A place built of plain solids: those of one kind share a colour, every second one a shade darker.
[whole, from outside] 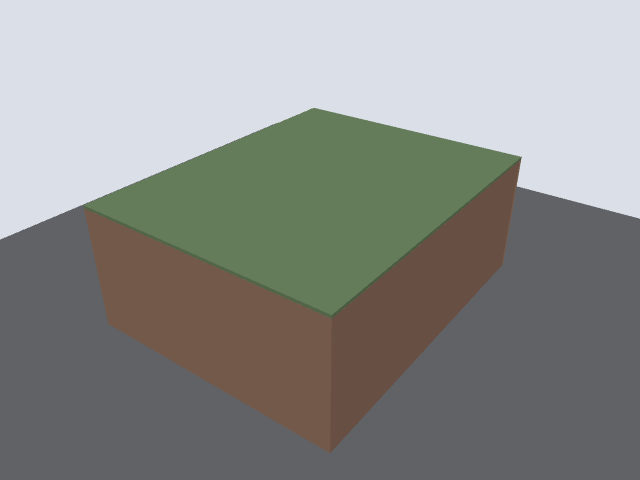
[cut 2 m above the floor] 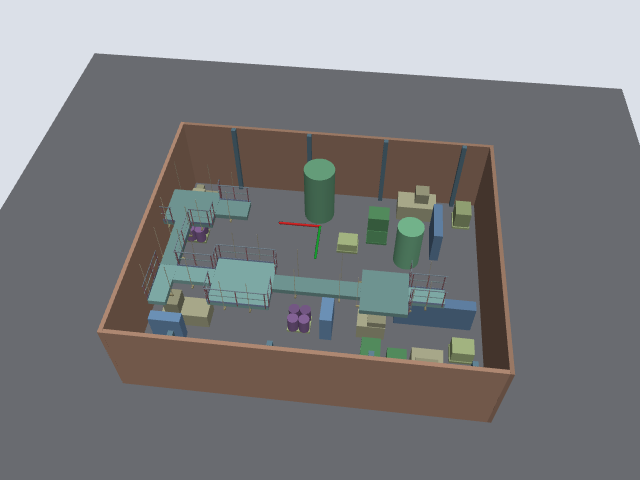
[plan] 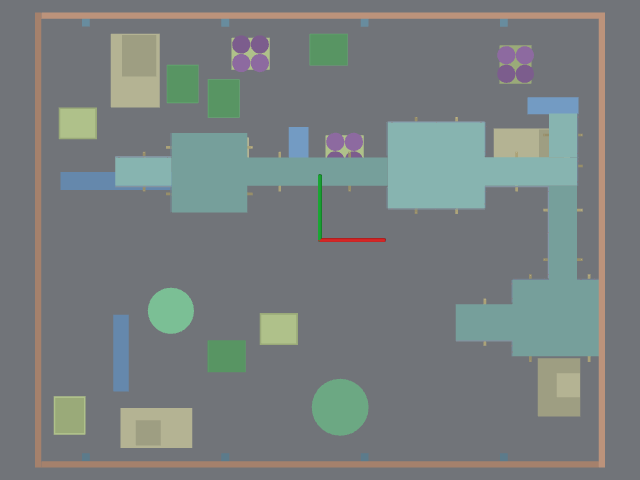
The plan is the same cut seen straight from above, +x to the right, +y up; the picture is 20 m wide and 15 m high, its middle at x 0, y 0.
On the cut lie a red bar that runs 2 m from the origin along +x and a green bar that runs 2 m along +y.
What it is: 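A plant hall; level steel catwalks 2.72 m over a floor that is never walked; the drop lies beside the walker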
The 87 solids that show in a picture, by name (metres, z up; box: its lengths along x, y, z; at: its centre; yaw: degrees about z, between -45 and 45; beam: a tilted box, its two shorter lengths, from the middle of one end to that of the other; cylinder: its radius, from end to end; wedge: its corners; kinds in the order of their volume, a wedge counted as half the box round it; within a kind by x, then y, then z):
{
 "wall_1": {"box": [0.2, 14.23, 6.8], "at": [-8.81, 0.0, 3.35]},
 "wall_2": {"box": [17.42, 0.2, 6.8], "at": [0.0, -7.01, 3.35]},
 "wall_3": {"box": [17.42, 0.2, 6.8], "at": [0.0, 7.01, 3.35]},
 "wall_4": {"box": [0.2, 14.23, 6.8], "at": [8.81, 0.0, 3.35]},
 "roof_1": {"box": [17.82, 14.23, 0.16], "at": [0.0, 0.0, 6.83]},
 "mach_1": {"box": [1.53, 2.31, 1.17], "at": [-5.77, 5.29, 0.53]},
 "mach_2": {"box": [1.07, 1.3, 0.71], "at": [-5.66, 5.76, 1.47]},
 "mach_3": {"box": [0.78, 0.79, 0.71], "at": [-5.36, -6.03, 1.47]},
 "mach_4": {"box": [2.24, 1.26, 1.16], "at": [-5.11, -5.88, 0.53]},
 "mach_5": {"box": [0.92, 0.91, 0.37], "at": [-3.2, 2.72, 1.27]},
 "mach_6": {"box": [1.44, 1.04, 1.13], "at": [-2.94, 2.68, 0.51]},
 "mach_7": {"box": [2.39, 1.13, 1.0], "at": [6.62, 2.92, 0.45]},
 "mach_8": {"box": [0.76, 0.94, 0.85], "at": [7.22, 2.99, 1.38]},
 "mach_9": {"box": [1.33, 1.82, 0.92], "at": [7.47, -4.6, 0.41]},
 "mach_10": {"box": [0.73, 0.75, 0.74], "at": [7.76, -4.54, 1.24]},
 "mach_11": {"box": [0.44, 1.56, 0.52], "at": [7.83, -4.68, 1.13]},
 "tank_1": {"cylinder": 0.72, "from": [-4.66, -2.21, 0.0], "to": [-4.66, -2.21, 2.83]},
 "tank_2": {"cylinder": 0.89, "from": [0.63, -5.23, 0.0], "to": [0.63, -5.23, 3.63]},
 "cab_1": {"box": [0.49, 2.4, 2.16], "at": [-6.22, -3.54, 1.03]},
 "cab_2": {"box": [4.0, 0.56, 1.87], "at": [-6.11, 1.84, 0.89]},
 "cab_3": {"box": [0.62, 1.6, 1.87], "at": [-0.67, 2.74, 0.89]},
 "cab_4": {"box": [1.6, 0.53, 1.87], "at": [7.28, 4.19, 0.89]},
 "floor_1": {"box": [1.76, 0.89, 0.29], "at": [-5.52, 2.14, 2.58]},
 "floor_2": {"box": [2.36, 2.48, 0.29], "at": [-3.46, 2.1, 2.58]},
 "floor_3": {"box": [4.39, 0.89, 0.29], "at": [-0.08, 2.14, 2.58]},
 "floor_4": {"box": [3.03, 2.68, 0.29], "at": [3.63, 2.33, 2.58]},
 "floor_5": {"box": [1.78, 1.12, 0.29], "at": [5.13, -2.57, 2.58]},
 "floor_6": {"box": [2.01, 0.89, 0.29], "at": [6.15, 2.14, 2.58]},
 "floor_7": {"box": [2.69, 2.39, 0.29], "at": [7.36, -2.44, 2.58]},
 "floor_8": {"box": [0.88, 2.94, 0.29], "at": [7.59, 0.22, 2.58]},
 "floor_9": {"box": [0.88, 0.89, 0.29], "at": [7.59, 2.14, 2.58]},
 "floor_10": {"box": [0.88, 1.37, 0.29], "at": [7.59, 3.27, 2.58]},
 "tote_1": {"box": [0.96, 1.16, 1.0], "at": [-4.29, 4.88, 0.64]},
 "tote_2": {"box": [1.0, 1.2, 0.19], "at": [-3.01, 4.42, 0.04]},
 "tote_3": {"box": [0.96, 1.16, 1.0], "at": [-3.01, 4.42, 0.64]},
 "tote_4": {"box": [1.2, 1.0, 0.19], "at": [-2.92, -3.63, 0.04]},
 "tote_5": {"box": [1.16, 0.96, 1.0], "at": [-2.92, -3.63, 0.64]},
 "tote_6": {"box": [1.16, 0.96, 1.0], "at": [-2.92, -3.63, 1.66]},
 "tote_7": {"box": [1.2, 1.0, 0.19], "at": [0.27, 5.95, 0.04]},
 "tote_8": {"box": [1.16, 0.96, 1.0], "at": [0.27, 5.95, 0.64]},
 "pal_1": {"box": [1.0, 1.2, 0.19], "at": [-7.82, -5.48, 0.05]},
 "pal_2": {"box": [0.9, 1.1, 1.07], "at": [-7.82, -5.48, 0.68]},
 "pal_3": {"box": [1.2, 1.0, 0.19], "at": [-7.57, 3.65, 0.05]},
 "pal_4": {"box": [1.1, 0.9, 0.75], "at": [-7.57, 3.65, 0.52]},
 "pal_5": {"box": [1.2, 1.0, 0.19], "at": [-2.17, 5.82, 0.05]},
 "pal_6": {"box": [1.2, 1.0, 0.19], "at": [-1.29, -2.78, 0.05]},
 "pal_7": {"box": [1.1, 0.9, 0.54], "at": [-1.29, -2.78, 0.42]},
 "pal_8": {"box": [1.2, 1.0, 0.19], "at": [0.77, 2.78, 0.05]},
 "pal_9": {"box": [1.0, 1.2, 0.19], "at": [6.11, 5.48, 0.05]},
 "pal_10": {"box": [1.2, 1.0, 0.19], "at": [7.5, -2.58, 0.05]},
 "drum_1": {"cylinder": 0.28, "from": [-2.46, 5.53, 0.14], "to": [-2.46, 5.53, 1.02]},
 "drum_2": {"cylinder": 0.28, "from": [-2.46, 6.11, 0.14], "to": [-2.46, 6.11, 1.02]},
 "drum_3": {"cylinder": 0.28, "from": [-1.88, 5.53, 0.14], "to": [-1.88, 5.53, 1.02]},
 "drum_4": {"cylinder": 0.28, "from": [-1.88, 6.11, 0.14], "to": [-1.88, 6.11, 1.02]},
 "drum_5": {"cylinder": 0.28, "from": [0.48, 2.49, 0.14], "to": [0.48, 2.49, 1.02]},
 "drum_6": {"cylinder": 0.28, "from": [0.48, 3.07, 0.14], "to": [0.48, 3.07, 1.02]},
 "drum_7": {"cylinder": 0.28, "from": [1.06, 2.49, 0.14], "to": [1.06, 2.49, 1.02]},
 "drum_8": {"cylinder": 0.28, "from": [1.06, 3.07, 0.14], "to": [1.06, 3.07, 1.02]},
 "drum_9": {"cylinder": 0.28, "from": [5.82, 5.19, 0.14], "to": [5.82, 5.19, 1.02]},
 "drum_10": {"cylinder": 0.28, "from": [5.82, 5.77, 0.14], "to": [5.82, 5.77, 1.02]},
 "drum_11": {"cylinder": 0.28, "from": [6.4, 5.19, 0.14], "to": [6.4, 5.19, 1.02]},
 "drum_12": {"cylinder": 0.28, "from": [6.4, 5.77, 0.14], "to": [6.4, 5.77, 1.02]},
 "drum_13": {"cylinder": 0.28, "from": [7.21, -2.29, 0.14], "to": [7.21, -2.29, 1.02]},
 "drum_14": {"cylinder": 0.28, "from": [7.79, -2.29, 0.14], "to": [7.79, -2.29, 1.02]},
 "pier_1": {"box": [0.25, 0.25, 6.37], "at": [-7.32, -6.79, 3.13]},
 "pier_2": {"box": [0.25, 0.25, 6.37], "at": [-7.32, 6.79, 3.13]},
 "pier_3": {"box": [0.25, 0.25, 6.37], "at": [-2.96, -6.79, 3.13]},
 "pier_4": {"box": [0.25, 0.25, 6.37], "at": [-2.96, 6.79, 3.13]},
 "pier_5": {"box": [0.25, 0.25, 6.37], "at": [1.39, -6.79, 3.13]},
 "pier_6": {"box": [0.25, 0.25, 6.37], "at": [1.39, 6.79, 3.13]},
 "pier_7": {"box": [0.25, 0.25, 6.37], "at": [5.75, -6.79, 3.13]},
 "pier_8": {"box": [0.25, 0.25, 6.37], "at": [5.75, 6.79, 3.13]},
 "rail_1": {"box": [1.76, 0.038, 0.038], "at": [-5.52, 1.67, 3.81]},
 "rail_2": {"box": [1.76, 0.038, 0.038], "at": [-5.52, 2.61, 3.81]},
 "rail_3": {"box": [3.03, 0.038, 0.038], "at": [3.63, 0.97, 3.81]},
 "rail_4": {"box": [3.03, 0.038, 0.038], "at": [3.63, 3.69, 3.81]},
 "rail_5": {"box": [1.78, 0.038, 0.038], "at": [5.13, -3.15, 3.81]},
 "rail_6": {"box": [2.01, 0.038, 0.038], "at": [6.15, 1.67, 3.81]},
 "rail_7": {"box": [0.038, 2.85, 0.038], "at": [7.13, 0.22, 3.81]},
 "rail_8": {"box": [0.038, 1.37, 0.038], "at": [8.05, 3.27, 3.81]},
 "toe_1": {"box": [1.76, 0.012, 0.15], "at": [-5.52, 1.69, 2.75]},
 "toe_2": {"box": [1.76, 0.012, 0.15], "at": [-5.52, 2.59, 2.75]},
 "toe_3": {"box": [3.03, 0.012, 0.15], "at": [3.63, 0.98, 2.75]},
 "toe_4": {"box": [3.03, 0.012, 0.15], "at": [3.63, 3.68, 2.75]},
 "toe_5": {"box": [1.78, 0.012, 0.15], "at": [5.13, -3.14, 2.75]},
 "toe_6": {"box": [2.01, 0.012, 0.15], "at": [6.15, 1.69, 2.75]},
 "knee_1": {"box": [3.03, 0.03, 0.03], "at": [3.63, 3.69, 3.31]}
}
